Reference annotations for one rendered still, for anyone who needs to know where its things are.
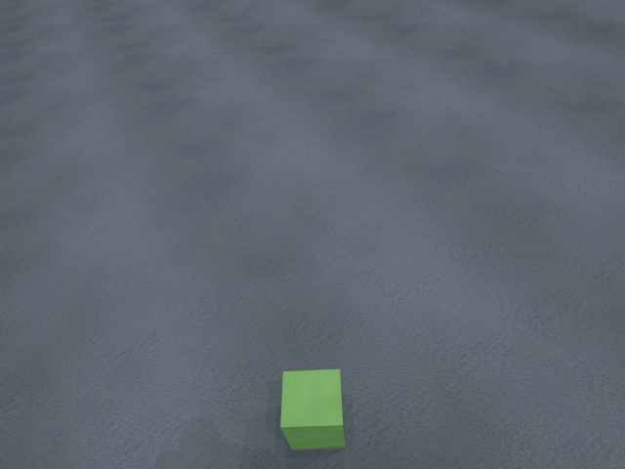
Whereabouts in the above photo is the carton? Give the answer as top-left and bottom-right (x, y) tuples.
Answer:
(280, 369), (346, 450)

